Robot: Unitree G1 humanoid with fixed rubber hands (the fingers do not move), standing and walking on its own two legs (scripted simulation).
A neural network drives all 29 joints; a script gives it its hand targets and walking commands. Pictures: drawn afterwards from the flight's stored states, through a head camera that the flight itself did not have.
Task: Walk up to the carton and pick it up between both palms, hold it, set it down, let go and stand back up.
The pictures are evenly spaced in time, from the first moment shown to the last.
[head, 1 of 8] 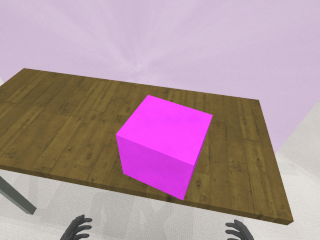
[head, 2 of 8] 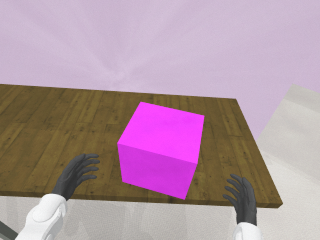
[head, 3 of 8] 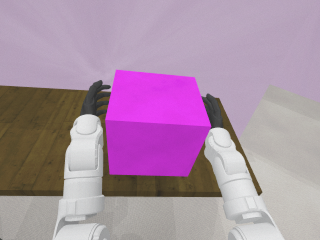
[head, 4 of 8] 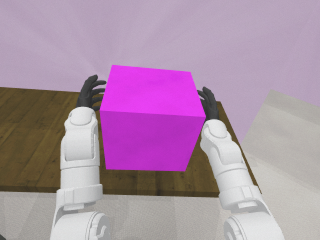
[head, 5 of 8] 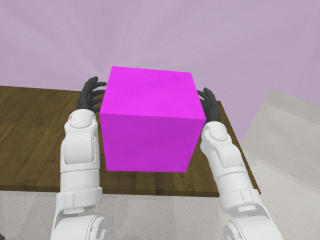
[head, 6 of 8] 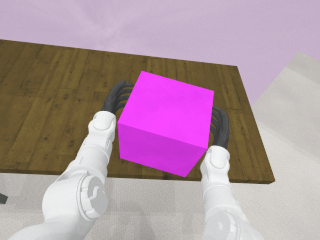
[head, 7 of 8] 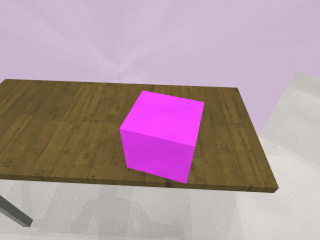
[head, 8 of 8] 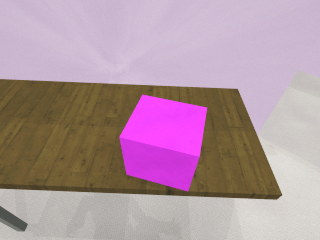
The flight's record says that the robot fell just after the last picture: no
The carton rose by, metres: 0.16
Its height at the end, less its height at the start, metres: +0.00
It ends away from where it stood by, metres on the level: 0.02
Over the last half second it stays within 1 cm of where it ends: yes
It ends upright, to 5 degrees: yes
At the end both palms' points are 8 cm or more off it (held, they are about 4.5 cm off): yes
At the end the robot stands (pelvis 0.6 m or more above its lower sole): yes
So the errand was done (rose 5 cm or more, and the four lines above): yes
